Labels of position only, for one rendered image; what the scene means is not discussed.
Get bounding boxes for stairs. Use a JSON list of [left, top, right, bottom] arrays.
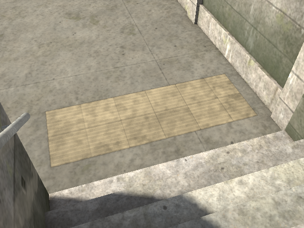
[[45, 130, 304, 228]]

